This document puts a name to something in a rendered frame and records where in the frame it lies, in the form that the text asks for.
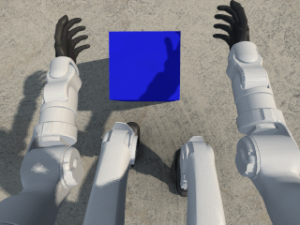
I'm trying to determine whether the right robot shin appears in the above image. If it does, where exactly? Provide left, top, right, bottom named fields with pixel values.
left=180, top=136, right=215, bottom=188

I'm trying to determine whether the robot right thigh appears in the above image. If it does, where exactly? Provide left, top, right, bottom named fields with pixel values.
left=180, top=142, right=226, bottom=225

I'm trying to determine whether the robot right upper arm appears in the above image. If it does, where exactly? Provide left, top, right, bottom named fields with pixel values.
left=234, top=134, right=300, bottom=225

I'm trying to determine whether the left robot forearm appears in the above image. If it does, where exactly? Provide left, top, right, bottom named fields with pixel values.
left=20, top=56, right=82, bottom=186

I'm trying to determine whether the right robot hand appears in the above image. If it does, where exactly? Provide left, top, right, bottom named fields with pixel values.
left=213, top=0, right=250, bottom=50

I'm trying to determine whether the carton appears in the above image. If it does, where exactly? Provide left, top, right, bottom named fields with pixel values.
left=109, top=31, right=181, bottom=102

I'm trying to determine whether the left robot hand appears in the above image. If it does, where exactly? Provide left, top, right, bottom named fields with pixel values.
left=54, top=15, right=90, bottom=64

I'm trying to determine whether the robot left upper arm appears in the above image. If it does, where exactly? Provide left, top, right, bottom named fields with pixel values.
left=0, top=145, right=83, bottom=225

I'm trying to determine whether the right robot forearm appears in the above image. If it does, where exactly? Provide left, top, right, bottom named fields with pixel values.
left=226, top=41, right=300, bottom=155

